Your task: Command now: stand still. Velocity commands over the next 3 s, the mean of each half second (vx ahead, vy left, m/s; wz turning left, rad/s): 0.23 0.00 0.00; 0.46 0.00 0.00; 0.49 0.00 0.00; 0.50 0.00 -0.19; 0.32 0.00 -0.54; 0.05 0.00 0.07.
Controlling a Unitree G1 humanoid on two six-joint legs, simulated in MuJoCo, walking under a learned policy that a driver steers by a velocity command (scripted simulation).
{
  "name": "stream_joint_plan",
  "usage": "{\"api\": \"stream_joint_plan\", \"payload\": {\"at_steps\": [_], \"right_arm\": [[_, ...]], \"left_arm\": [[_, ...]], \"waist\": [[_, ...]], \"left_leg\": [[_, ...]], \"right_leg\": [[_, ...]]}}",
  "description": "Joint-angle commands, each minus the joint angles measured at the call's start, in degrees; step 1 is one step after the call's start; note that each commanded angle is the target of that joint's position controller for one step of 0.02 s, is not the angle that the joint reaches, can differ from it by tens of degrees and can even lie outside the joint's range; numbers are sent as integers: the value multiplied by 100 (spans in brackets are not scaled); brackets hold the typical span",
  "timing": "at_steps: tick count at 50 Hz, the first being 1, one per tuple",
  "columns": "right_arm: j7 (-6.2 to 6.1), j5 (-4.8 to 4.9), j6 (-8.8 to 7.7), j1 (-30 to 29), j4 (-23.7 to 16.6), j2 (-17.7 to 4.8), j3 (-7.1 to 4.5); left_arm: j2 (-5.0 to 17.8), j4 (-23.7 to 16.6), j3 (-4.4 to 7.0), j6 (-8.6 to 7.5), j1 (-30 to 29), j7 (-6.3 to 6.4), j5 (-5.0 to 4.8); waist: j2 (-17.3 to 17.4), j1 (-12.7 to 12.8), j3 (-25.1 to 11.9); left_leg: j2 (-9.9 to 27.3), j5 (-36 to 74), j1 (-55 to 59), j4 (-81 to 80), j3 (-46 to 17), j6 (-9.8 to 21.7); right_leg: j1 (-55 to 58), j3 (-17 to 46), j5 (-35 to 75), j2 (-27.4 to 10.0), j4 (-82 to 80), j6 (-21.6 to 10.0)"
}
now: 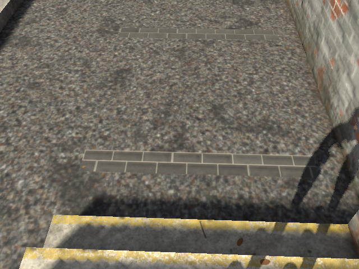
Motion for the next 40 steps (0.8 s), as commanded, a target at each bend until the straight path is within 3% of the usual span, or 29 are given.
{"api": "stream_joint_plan", "payload": {"at_steps": [1,2,4,5,7,9,12,14,16,17,18,19,20,21,22,23,24,25,26,27,29,32,34,35,36,37,38,39,40], "right_arm": [[-49,-38,-45,280,-47,-367,-15],[-1,2,-78,159,21,-284,-16],[60,78,-85,46,-23,-298,-21],[58,64,-61,104,-35,-507,-95],[-114,-183,-69,322,-35,-715,-241],[-311,-262,-114,447,3,-276,-182],[-395,-162,-256,-52,-137,291,-59],[-360,-158,-357,101,-89,263,-98],[-315,-242,-474,1040,243,208,-149],[-346,-361,-555,1876,484,37,-210],[-355,-509,-580,3229,793,-382,-257],[-202,-646,-598,4204,1152,-453,-220],[-116,-572,-538,3616,1164,-376,-212],[-97,-421,-435,2546,844,-134,-131],[-113,-368,-381,1904,711,169,-32],[-193,-432,-298,1482,593,581,79],[-272,-371,-243,1094,315,769,177],[-420,-410,-315,835,140,1186,401],[-473,-284,-354,1239,230,908,378],[-483,-416,-444,1262,227,706,447],[-322,-588,-465,1544,325,342,461],[-245,-328,-486,2163,559,335,494],[-305,-131,-368,2056,527,45,404],[-308,-143,-270,2077,552,-150,335],[-260,-200,-151,2147,638,-243,275],[-120,-293,-36,1947,671,-292,269],[155,-441,3,2062,830,15,335],[347,-190,-37,2469,834,413,303],[371,-6,-188,1813,292,232,234]], "left_arm": [[970,-287,380,51,-6,74,27],[855,-357,415,3,-15,141,193],[621,-297,413,-54,-249,190,192],[793,-234,500,-58,-120,228,157],[1261,-232,769,-52,30,358,339],[1067,-114,841,-101,512,532,450],[596,-121,769,-72,638,703,467],[563,-158,744,-35,315,724,495],[708,-345,775,-45,-519,682,590],[692,-530,794,-103,-1064,617,639],[301,-832,770,-190,-1457,590,641],[-138,-1063,652,-263,-1755,645,396],[17,-1057,627,-247,-1881,716,333],[364,-868,704,-280,-1556,746,426],[385,-751,711,-279,-1221,766,535],[43,-604,576,-192,-817,724,702],[13,-513,533,-160,-686,610,786],[-215,-516,415,-133,-752,544,977],[-166,-508,447,-115,-853,494,867],[-192,-610,386,-157,-939,451,788],[67,-731,399,-112,-1109,459,709],[354,-1147,382,-13,-1867,582,780],[350,-1120,337,12,-2026,547,786],[373,-982,337,8,-1835,521,725],[453,-697,369,-11,-1285,495,626],[636,-216,451,-44,-160,498,547],[1109,416,688,-99,1760,570,706],[1689,550,874,17,2638,533,785],[1967,634,962,-23,2800,461,867]], "waist": [[-8,67,395],[198,211,708],[77,169,604],[-44,178,496],[-212,258,669],[-479,436,818],[-680,570,819],[-623,304,832],[-162,-333,851],[495,-779,683],[1498,-1193,87],[1042,-1548,649],[344,-1255,1320],[-60,-793,940],[-378,-440,766],[-176,-116,804],[132,-14,806],[6,-15,607],[346,-156,514],[79,-178,555],[51,-178,620],[65,-361,876],[78,-527,852],[40,-531,834],[-266,-368,793],[-423,127,719],[-844,784,458],[-1858,916,-1051],[-1204,921,-1112]], "left_leg": [[-201,-64,802,-716,446,130],[-242,-354,3,-856,323,334],[-228,309,12,-1041,286,446],[-333,-64,-17,-1021,393,500],[-409,-1671,-366,-765,411,825],[-339,-1663,-894,-292,299,1139],[-464,-529,-1137,533,522,1230],[-555,-599,-327,667,674,1380],[-657,-195,1268,29,710,1482],[-236,289,2109,-645,-140,1629],[758,1466,3348,-1450,-2391,2279],[1597,606,3872,-1937,-3831,2977],[1793,211,3777,-1939,-3431,2905],[1481,146,3245,-1660,-2892,2659],[1038,428,2297,-1260,-1802,2404],[685,543,1273,-966,-1141,2100],[326,548,152,-864,-685,1991],[61,488,-148,-619,-325,1756],[37,280,-276,-520,-305,1811],[-155,-53,-1399,-160,91,1676],[-204,-763,-2612,-137,116,1684],[208,-804,-1624,377,-657,1828],[373,-71,-184,1083,-1080,1872],[358,336,235,1436,-1234,1922],[177,592,416,2131,-1176,1909],[16,678,50,3142,-1161,1772],[-445,1102,-1054,4798,-847,1419],[-1408,-2801,-2914,8060,-399,1050],[-1434,-2697,-4247,8739,-369,1151]], "right_leg": [[-631,1464,-1664,-937,-1671,-84],[-293,894,-1290,-718,-1650,-86],[52,505,-416,-506,-1304,-84],[278,464,-563,-448,-1347,-169],[418,834,-1981,-733,-1518,-685],[871,1719,-2719,-1445,-1721,-1276],[1302,2455,-2223,-2105,-2042,-1607],[627,1998,-1723,-1916,-1636,-1481],[-710,1138,-1274,-1378,-536,-1285],[-1557,573,-793,-792,999,-1019],[-2726,434,-1999,261,3110,-545],[-4466,2080,-2048,443,3050,-538],[-5238,2273,-1319,38,3415,-502],[-4799,1947,-796,-199,3643,-433],[-3930,1532,-294,-474,3388,-476],[-3198,1407,568,-768,3045,-566],[-2406,1001,1153,-694,2975,-565],[-2171,1385,3323,-1049,1603,-476],[-1949,1064,3916,-916,1328,-288],[-1020,852,5545,-964,653,-204],[314,366,5146,-716,749,86],[8,654,3725,-804,177,201],[-521,748,2599,-832,-909,146],[-349,750,2319,-840,-1338,170],[151,665,2365,-793,-1942,193],[1297,636,3285,-896,-2774,138],[3356,409,4763,-994,-2678,-190],[5756,1288,7365,-2075,-245,-1445],[5945,1647,7270,-2292,192,-1555]]}}
Next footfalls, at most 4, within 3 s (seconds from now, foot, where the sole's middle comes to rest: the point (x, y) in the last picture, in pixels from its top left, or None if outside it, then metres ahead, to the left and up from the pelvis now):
0.76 right None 0.34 -0.07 -0.94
1.20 left None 0.63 0.16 -1.13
1.70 right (193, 236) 0.91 -0.04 -1.31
2.12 left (156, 204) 1.23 0.19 -1.50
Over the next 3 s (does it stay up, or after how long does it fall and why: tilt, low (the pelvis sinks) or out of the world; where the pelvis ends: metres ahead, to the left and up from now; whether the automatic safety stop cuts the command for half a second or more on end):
stays up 1.33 0.06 -0.74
